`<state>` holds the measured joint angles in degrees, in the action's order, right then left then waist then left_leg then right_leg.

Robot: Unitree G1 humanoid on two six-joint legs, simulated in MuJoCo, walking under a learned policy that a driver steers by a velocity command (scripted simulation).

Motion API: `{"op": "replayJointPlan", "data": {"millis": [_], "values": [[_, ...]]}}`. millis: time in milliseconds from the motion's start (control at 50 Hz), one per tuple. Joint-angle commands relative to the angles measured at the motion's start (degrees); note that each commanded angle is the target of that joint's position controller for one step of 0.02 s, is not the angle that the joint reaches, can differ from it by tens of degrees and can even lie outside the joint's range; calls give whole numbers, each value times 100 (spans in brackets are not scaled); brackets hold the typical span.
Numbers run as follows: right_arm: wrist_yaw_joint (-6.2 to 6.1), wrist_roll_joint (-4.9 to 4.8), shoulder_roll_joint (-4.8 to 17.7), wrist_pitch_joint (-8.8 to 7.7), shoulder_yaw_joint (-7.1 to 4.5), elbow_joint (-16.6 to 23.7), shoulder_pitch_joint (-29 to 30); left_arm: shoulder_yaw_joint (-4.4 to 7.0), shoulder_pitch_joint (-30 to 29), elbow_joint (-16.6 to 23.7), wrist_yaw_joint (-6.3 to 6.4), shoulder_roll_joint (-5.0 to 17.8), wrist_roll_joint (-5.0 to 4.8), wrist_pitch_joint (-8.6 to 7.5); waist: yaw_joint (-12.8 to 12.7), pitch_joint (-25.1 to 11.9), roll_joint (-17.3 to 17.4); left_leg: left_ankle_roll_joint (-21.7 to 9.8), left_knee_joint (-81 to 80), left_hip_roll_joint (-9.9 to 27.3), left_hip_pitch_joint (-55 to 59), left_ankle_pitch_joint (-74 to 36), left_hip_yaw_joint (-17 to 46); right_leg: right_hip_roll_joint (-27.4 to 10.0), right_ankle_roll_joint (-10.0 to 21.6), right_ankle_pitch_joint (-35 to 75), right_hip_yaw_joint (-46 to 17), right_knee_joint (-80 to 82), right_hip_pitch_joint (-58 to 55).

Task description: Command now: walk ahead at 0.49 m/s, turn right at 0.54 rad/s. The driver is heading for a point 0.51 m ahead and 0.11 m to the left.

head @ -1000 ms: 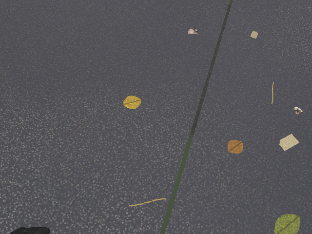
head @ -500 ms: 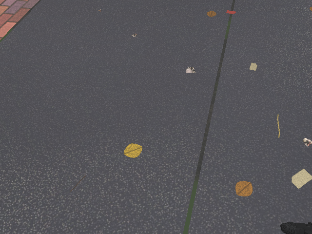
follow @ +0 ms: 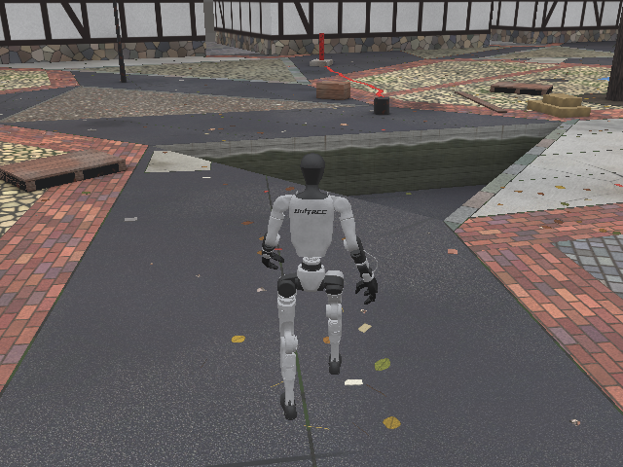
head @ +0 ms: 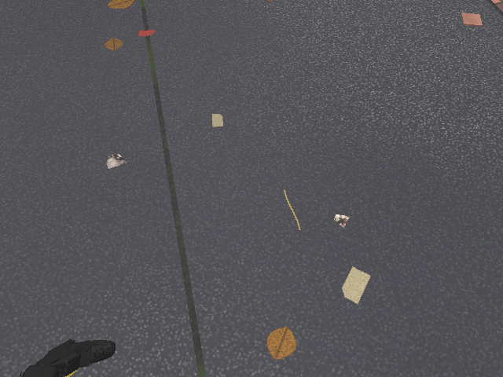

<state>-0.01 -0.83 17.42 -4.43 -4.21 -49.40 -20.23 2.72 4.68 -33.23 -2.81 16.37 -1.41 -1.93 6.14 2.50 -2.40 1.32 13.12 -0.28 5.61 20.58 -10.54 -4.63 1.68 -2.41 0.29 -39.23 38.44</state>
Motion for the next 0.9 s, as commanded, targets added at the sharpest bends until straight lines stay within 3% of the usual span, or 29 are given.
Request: {"op": "replayJointPlan", "data": {"millis": [20, 40, 60, 80, 100, 120, 140, 160, 180, 200, 220, 280, 380, 460, 520, 540, 580, 600, 620, 640, 660, 680, 700, 720, 740, 760, 800, 840, 900], "values": [[-41, -76, 1159, 2, -251, 326, 217, 156, -253, 556, -69, 460, 27, -59, -412, -13, 688, -787, 397, 1556, -202, -5024, 249, 405, 334, -403, 398, 285, -770], [-56, -88, 1244, 47, -265, 306, 162, 253, 166, 492, -56, 627, 42, -38, -707, -317, 746, -741, 1096, 1541, -175, -5855, 167, 635, 499, -629, 498, 354, -1424], [-67, -94, 1187, 75, -218, 277, 131, 391, 1032, 266, 3, 816, 33, -14, -1224, -775, 618, -639, 2122, 1441, -632, -6041, 61, 831, 713, -336, 489, 676, -2787], [-73, 8, 966, 42, -96, 327, 58, 525, 1955, 51, 121, 1110, 35, 52, -1661, -1273, 263, -469, 3625, 1257, -1928, -4525, 62, 346, 928, -197, -302, 631, -4554], [43, 163, 110, -48, 197, 541, -743, 555, 1882, 38, 169, 1737, 50, 11, -899, -2105, -1330, -153, 5939, 204, -4165, 1043, 352, -1503, 1935, -1123, -3580, 1129, -6349], [109, -62, 758, -177, 76, 398, -275, 425, 2161, 155, 155, 1210, 82, -41, -1442, -2855, -591, -226, 6673, 102, -4435, 1329, 1555, -1841, 2044, -1713, -4630, 1875, -6328], [127, -285, 979, -206, -12, 664, 437, 341, 1867, 39, 126, 1039, 144, -110, -1459, -1820, -399, -271, 6742, 322, -4873, 886, 1540, -1628, 1714, -1274, -3573, 2014, -5618], [97, -258, 840, -224, 40, 738, 640, 307, 1522, -30, 127, 944, 124, -160, -1207, -1179, -93, -300, 6282, 594, -4797, 367, 1506, -1395, 1505, -651, -2743, 2081, -4709], [63, -138, 785, -197, 33, 685, 688, 259, 1214, -66, 125, 770, 158, -203, -987, -824, 23, -271, 5904, 768, -4556, 59, 1487, -1191, 1372, -116, -2181, 2194, -3991], [54, -109, 756, -108, 12, 595, 465, 205, 1008, -61, 121, 598, 217, -257, -752, -662, -15, -256, 5761, 894, -4163, -210, 1553, -1033, 1298, 172, -1741, 2438, -3485], [50, -123, 666, -17, 19, 518, 242, 212, 925, -97, 115, 581, 236, -316, -625, -651, -162, -193, 5672, 908, -3857, -317, 1593, -1050, 1361, 258, -1550, 2647, -3160], [6, -93, 411, 180, 43, 470, 292, 237, 821, -328, 127, 557, 212, -482, -504, -276, -17, -37, 5153, 893, -3973, -728, 1670, -937, 1264, 496, -747, 3092, -2771], [98, -47, 248, 126, 69, 644, 952, 267, 888, -564, 241, 640, 237, -490, -703, 13, 13, -5, 3478, 704, -4255, -2482, 1575, -631, 895, 701, 336, 3283, -3058], [227, -35, 106, 96, 150, 943, 1694, 325, 1256, -829, 293, 797, 167, -409, -1037, 297, 113, -144, 2546, 613, -4404, -2758, 1234, -853, 813, 799, 647, 3278, -3639], [335, -27, 145, 96, 146, 1215, 2033, 374, 1436, -986, 318, 891, 87, -258, -1101, 358, 82, -333, 2237, 505, -4734, -2098, 1009, -1080, 753, 1452, 758, 2887, -4415], [367, 1, 155, 92, 134, 1290, 2051, 377, 1390, -1009, 342, 925, 74, -197, -1023, 352, 41, -417, 2110, 377, -4578, -1790, 885, -1089, 701, 2351, 807, 2575, -4478], [387, 66, 356, 87, 22, 1276, 1535, 393, 1289, -1006, 426, 1070, 60, -96, -659, -158, -261, -603, 2075, -99, -3646, -1325, 545, -1017, 533, 4616, 857, 1541, -4559], [356, 69, 602, 71, -116, 1099, 784, 377, 1200, -992, 459, 1081, 56, -56, -240, -623, -240, -752, 1759, -326, -2639, -1680, 522, -829, 360, 4800, 950, 580, -4355], [260, 81, 929, 79, -249, 966, 138, 324, 1202, -959, 480, 1002, 60, -87, 130, -1056, -14, -963, 1437, -125, -1217, -3078, 925, -558, 78, 3822, 1049, -633, -3508], [137, 221, 1552, 118, -329, 932, -140, 91, 1805, -739, 386, 311, 296, -209, -287, -1942, 1505, -1980, 2115, 1630, 1390, -5897, 3160, 288, -354, -1467, 974, -2982, -1051], [134, 196, 1197, 112, -199, 1030, -282, 23, 2083, -979, 276, 479, 189, -325, -117, -3367, 1215, -2852, 1699, 2565, 2217, -6448, 4873, 786, -461, -3897, -370, -4288, -454], [147, 181, 958, 152, -135, 1057, -83, 171, 1493, -970, 231, 943, -74, -333, 107, -2924, 627, -2508, 1559, 2223, 1667, -6395, 3850, 413, -380, -3553, -803, -4275, -331], [144, 82, 780, 146, -90, 1040, 359, 122, 1035, -780, 260, 825, -100, -323, -64, -1976, 527, -2165, 1397, 1917, 837, -5829, 3151, 152, -340, -3202, -591, -3759, -34], [132, 22, 556, 145, -16, 1024, 707, 119, 831, -812, 331, 746, 10, -281, -254, -1274, 217, -1916, 1136, 1643, -77, -5368, 2769, 0, -380, -2916, -425, -3266, -56], [115, 43, 431, 149, 34, 1024, 932, 157, 899, -849, 383, 766, 75, -190, -489, -1004, 274, -1806, 882, 1477, -851, -5137, 2487, -116, -420, -2652, -409, -2931, -518], [125, 123, 457, 159, 30, 1030, 1094, 154, 1122, -921, 407, 696, 81, -81, -679, -918, 427, -1770, 657, 1350, -1482, -5031, 2255, -107, -484, -2422, -376, -2736, -1071], [141, 194, 484, 111, 10, 978, 1368, 107, 1469, -1040, 473, 462, 110, 58, -902, -912, 610, -1776, 480, 1194, -2085, -5236, 1822, -77, -618, -2143, -275, -2076, -1604], [109, 208, 501, 109, 4, 882, 1510, 72, 1402, -1055, 525, 368, 159, 104, -921, -988, 717, -1686, 464, 1079, -2187, -5177, 1545, -65, -663, -1732, -250, -1308, -1823], [48, 207, 507, 193, 16, 704, 1455, 75, 1057, -1058, 530, 420, 148, 155, -745, -1056, 805, -1548, 374, 1044, -2102, -4037, 1511, -64, -646, -1000, -256, -531, -2051]]}}
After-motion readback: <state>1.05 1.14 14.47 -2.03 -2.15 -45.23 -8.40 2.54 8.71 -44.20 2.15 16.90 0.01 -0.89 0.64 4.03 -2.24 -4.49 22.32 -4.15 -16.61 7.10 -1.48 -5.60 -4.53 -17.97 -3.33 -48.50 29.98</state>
